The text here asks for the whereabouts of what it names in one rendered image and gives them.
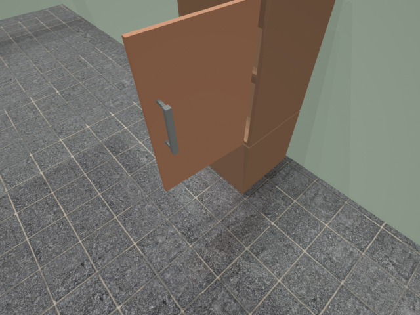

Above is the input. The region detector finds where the handle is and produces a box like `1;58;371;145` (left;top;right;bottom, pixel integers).
156;99;179;155

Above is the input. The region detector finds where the cupboard door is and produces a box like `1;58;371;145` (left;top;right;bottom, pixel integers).
121;0;261;191

